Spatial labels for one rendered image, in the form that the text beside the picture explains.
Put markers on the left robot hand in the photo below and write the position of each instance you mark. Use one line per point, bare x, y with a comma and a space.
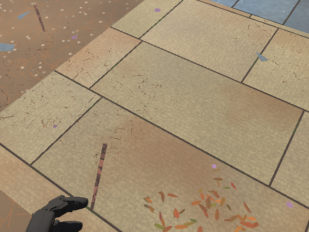
43, 220

